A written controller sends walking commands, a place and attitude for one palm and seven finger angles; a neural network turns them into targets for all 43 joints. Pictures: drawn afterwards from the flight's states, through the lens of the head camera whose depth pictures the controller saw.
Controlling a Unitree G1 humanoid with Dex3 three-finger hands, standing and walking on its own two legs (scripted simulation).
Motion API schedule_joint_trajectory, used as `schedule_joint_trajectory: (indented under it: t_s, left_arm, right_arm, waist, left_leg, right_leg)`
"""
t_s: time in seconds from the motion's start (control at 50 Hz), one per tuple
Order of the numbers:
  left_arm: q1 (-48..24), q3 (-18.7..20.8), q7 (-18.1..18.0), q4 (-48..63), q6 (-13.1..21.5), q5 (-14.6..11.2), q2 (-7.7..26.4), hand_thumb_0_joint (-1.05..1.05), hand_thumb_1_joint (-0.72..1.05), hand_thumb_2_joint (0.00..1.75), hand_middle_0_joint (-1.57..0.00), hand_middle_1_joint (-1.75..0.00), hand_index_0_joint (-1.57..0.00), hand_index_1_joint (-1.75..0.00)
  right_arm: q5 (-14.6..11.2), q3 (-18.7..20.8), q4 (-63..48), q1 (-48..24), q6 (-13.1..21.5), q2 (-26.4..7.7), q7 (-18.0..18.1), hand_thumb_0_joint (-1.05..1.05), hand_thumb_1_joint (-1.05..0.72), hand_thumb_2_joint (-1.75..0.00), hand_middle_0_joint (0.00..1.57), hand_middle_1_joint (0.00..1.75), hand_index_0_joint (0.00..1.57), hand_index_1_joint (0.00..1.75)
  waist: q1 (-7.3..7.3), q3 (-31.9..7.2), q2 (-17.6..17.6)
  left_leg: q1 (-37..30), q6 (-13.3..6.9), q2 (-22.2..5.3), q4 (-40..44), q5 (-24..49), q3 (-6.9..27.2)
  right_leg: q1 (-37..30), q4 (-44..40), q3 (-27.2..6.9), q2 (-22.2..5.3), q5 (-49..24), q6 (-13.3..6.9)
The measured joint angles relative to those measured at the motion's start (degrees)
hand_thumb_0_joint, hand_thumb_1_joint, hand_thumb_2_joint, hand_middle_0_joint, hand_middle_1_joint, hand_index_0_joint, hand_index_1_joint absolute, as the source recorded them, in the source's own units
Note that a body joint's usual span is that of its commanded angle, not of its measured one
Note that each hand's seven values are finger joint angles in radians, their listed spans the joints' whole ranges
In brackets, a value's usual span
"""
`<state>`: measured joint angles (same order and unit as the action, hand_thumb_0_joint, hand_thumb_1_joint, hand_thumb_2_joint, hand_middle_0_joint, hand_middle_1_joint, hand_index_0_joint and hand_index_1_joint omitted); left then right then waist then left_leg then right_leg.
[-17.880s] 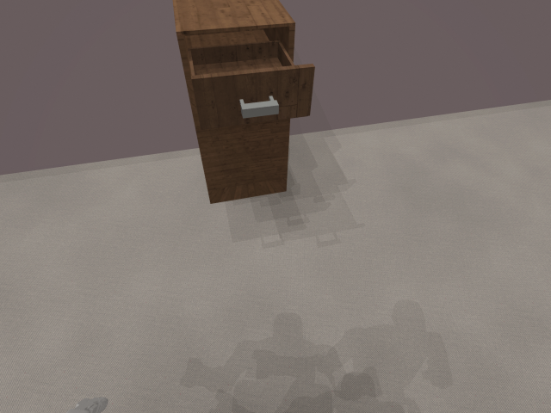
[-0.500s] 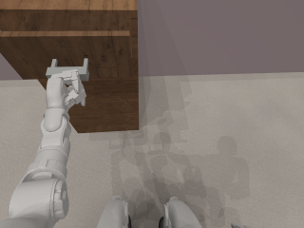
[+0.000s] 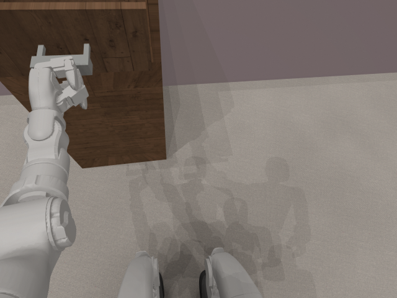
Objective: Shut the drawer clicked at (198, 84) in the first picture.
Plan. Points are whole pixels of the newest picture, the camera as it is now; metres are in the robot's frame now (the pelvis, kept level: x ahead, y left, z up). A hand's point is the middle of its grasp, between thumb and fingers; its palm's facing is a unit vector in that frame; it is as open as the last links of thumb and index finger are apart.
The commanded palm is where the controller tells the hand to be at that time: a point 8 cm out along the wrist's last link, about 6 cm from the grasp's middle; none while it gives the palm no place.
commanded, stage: push the drawer shut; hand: left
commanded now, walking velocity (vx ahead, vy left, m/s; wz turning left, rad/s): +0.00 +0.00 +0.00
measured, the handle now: (63, 57) +0.59 +0.22 +0.06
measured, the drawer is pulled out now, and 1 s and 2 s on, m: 0.03 0.00 0.00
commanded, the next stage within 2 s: pull the fist back off the drawer in 0.60 s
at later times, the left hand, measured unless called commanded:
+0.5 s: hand (76, 74) +0.55 +0.20 +0.06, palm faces +0.07 -1.00 -0.03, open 3.1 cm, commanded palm +0.56 +0.22 +0.06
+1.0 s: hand (72, 73) +0.55 +0.20 +0.06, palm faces +0.07 -1.00 -0.04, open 3.3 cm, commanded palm +0.55 +0.21 +0.06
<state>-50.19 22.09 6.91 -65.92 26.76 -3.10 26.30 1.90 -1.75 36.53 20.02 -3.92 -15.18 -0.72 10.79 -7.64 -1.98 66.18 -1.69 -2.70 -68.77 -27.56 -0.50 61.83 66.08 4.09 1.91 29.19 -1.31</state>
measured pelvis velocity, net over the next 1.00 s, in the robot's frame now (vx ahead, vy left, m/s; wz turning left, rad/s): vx -0.03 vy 0.02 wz -0.01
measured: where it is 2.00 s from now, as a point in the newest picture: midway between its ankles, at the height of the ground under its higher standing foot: outside the picture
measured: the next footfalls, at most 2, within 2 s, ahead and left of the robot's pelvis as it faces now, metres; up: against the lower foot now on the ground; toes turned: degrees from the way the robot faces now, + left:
none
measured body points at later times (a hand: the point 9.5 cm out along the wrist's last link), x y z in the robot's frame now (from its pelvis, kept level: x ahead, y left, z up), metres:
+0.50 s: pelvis -0.01 +0.01 -0.01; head +0.16 +0.05 +0.41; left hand +0.54 +0.25 +0.06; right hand -0.03 -0.25 -0.11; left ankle +0.04 +0.10 -0.64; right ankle +0.02 -0.11 -0.64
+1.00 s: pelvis -0.03 +0.02 -0.03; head +0.15 +0.07 +0.38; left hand +0.54 +0.26 +0.06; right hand -0.06 -0.24 -0.11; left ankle +0.04 +0.10 -0.64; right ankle +0.02 -0.11 -0.64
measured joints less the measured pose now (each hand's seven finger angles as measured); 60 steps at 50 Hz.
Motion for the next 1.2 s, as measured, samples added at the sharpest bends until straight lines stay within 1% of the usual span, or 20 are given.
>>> schedule_joint_trajectory:
  t_s: [0.16, 0.28, 0.34, 0.42, 0.6, 0.74, 0.86, 0.96, 1.02, 1.2]
  left_arm:
    - [-3.64, 0.99, -0.68, -2.49, -0.69, 1.44, 1.76, 0.05, 0.8, 0.89, -1.4, -1.6, -1.4, -1.6]
    - [-7.13, 1.91, -0.67, -4.9, -1.29, 2.91, 3.92, 0.05, 0.79, 0.89, -1.4, -1.6, -1.4, -1.6]
    - [-7.43, 2.24, 0.21, -4.99, -1.11, 3.14, 4.49, 0.04, 0.74, 0.9, -1.4, -1.6, -1.4, -1.6]
    - [-8.87, 1.92, 0.28, -6.03, -1.62, 3.56, 5.36, 0.03, 0.7, 0.9, -1.4, -1.6, -1.4, -1.6]
    - [-14.1, 0.07, -0.1, -9.38, -3.12, 4.51, 8.57, 0.02, 0.59, 0.89, -1.4, -1.6, -1.4, -1.6]
    - [-17.79, -1.91, -0.28, -10.94, -4.65, 4.63, 10.74, 0.03, 0.55, 0.89, -1.4, -1.6, -1.4, -1.6]
    - [-19.58, -2.2, -0.31, -11.35, -5.93, 5.04, 11.92, 0.03, 0.54, 0.89, -1.4, -1.6, -1.4, -1.6]
    - [-19.96, -1.79, -0.33, -10.79, -6.63, 5.43, 11.9, 0.02, 0.54, 0.88, -1.4, -1.6, -1.4, -1.6]
    - [-19.29, -1.5, -0.48, -9.62, -6.94, 5.22, 11.38, 0.01, 0.56, 0.87, -1.4, -1.6, -1.4, -1.6]
    - [-13.21, 0.29, -1.62, -4.19, -6.57, 3.55, 7.28, 0.01, 0.68, 0.86, -1.4, -1.6, -1.4, -1.6]
  right_arm:
    - [0.49, -0.55, -0.11, 0.5, -0.58, 0.07, -0.37, 0.01, -0.91, -0.9, 0.2, 0.3, 0.21, 0.3]
    - [0.95, -1.08, -0.32, 0.97, -0.78, 0.07, -0.53, 0.01, -0.91, -0.9, 0.2, 0.3, 0.21, 0.3]
    - [1.06, -1.2, -0.34, 1.46, -0.98, 0.11, -0.59, 0.01, -0.91, -0.9, 0.2, 0.3, 0.21, 0.3]
    - [1.11, -1.51, 0.07, 1.71, -0.93, 0.18, -0.61, 0.01, -0.91, -0.9, 0.2, 0.3, 0.21, 0.3]
    - [1.5, -2.42, 0.53, 1.72, 0.82, -0.06, -0.1, 0.0, -0.91, -0.9, 0.21, 0.3, 0.21, 0.3]
    - [1.43, -3.32, 0.99, 1.64, 2.61, -0.39, 0.45, 0.0, -0.91, -0.9, 0.21, 0.3, 0.21, 0.3]
    - [1.59, -3.74, 0.81, 2.17, 3.86, -0.53, 0.59, 0.0, -0.91, -0.9, 0.21, 0.3, 0.21, 0.3]
    - [1.79, -3.75, 0.66, 2.8, 4.12, -0.45, 0.2, 0.0, -0.91, -0.9, 0.21, 0.3, 0.21, 0.3]
    - [1.86, -3.52, 0.6, 3.1, 4.02, -0.32, -0.15, 0.01, -0.91, -0.9, 0.21, 0.3, 0.21, 0.3]
    - [1.52, -2.72, 0.05, 3.27, 2.64, 0.17, -1.2, 0.01, -0.91, -0.9, 0.21, 0.3, 0.21, 0.3]
  waist:
    - [1.13, 0.13, -0.25]
    - [2.24, 0.21, -0.42]
    - [2.23, 0.29, -0.43]
    - [2.47, 0.37, -0.46]
    - [3.89, 0.45, -0.45]
    - [4.91, 0.72, -0.28]
    - [5.51, 0.92, -0.24]
    - [5.52, 1.04, -0.24]
    - [5.29, 1.13, -0.35]
    - [3.94, 1.04, -0.59]
  left_leg:
    - [1.43, -0.33, -0.11, -0.54, -0.23, 0.09]
    - [3.23, -0.53, -0.18, -1.46, -0.46, 0.39]
    - [3.77, -0.62, -0.24, -1.84, -0.52, 0.52]
    - [4.65, -0.67, -0.17, -2.35, -0.41, 1.01]
    - [8.34, -0.76, 0.25, -4.2, 0.43, 2.38]
    - [10.87, -0.93, 0.38, -5.09, 1.4, 2.93]
    - [12.25, -1.12, 0.41, -5.46, 2.04, 2.96]
    - [12.84, -1.24, 0.38, -5.76, 2.2, 2.9]
    - [12.75, -1.3, 0.33, -5.76, 2.16, 2.77]
    - [9.55, -1.42, 0.02, -4.02, 1.59, 1.5]
  right_leg:
    - [1.15, -0.04, 0.05, 0.13, -0.1, 0.32]
    - [2.64, 0.4, 0.32, 0.22, -0.05, 0.49]
    - [3.05, 0.54, 0.43, 0.29, -0.1, 0.57]
    - [3.57, 0.7, 0.91, 0.27, -0.23, 0.61]
    - [6.41, 1.97, 2.31, -0.07, -0.82, 0.6]
    - [8.59, 2.6, 2.87, -0.17, -1.75, 0.68]
    - [9.91, 2.92, 2.92, -0.21, -2.4, 0.8]
    - [10.49, 3.16, 2.85, -0.2, -2.61, 0.9]
    - [10.45, 3.14, 2.71, -0.16, -2.65, 0.96]
    - [7.93, 1.7, 1.38, 0.11, -2.42, 1.18]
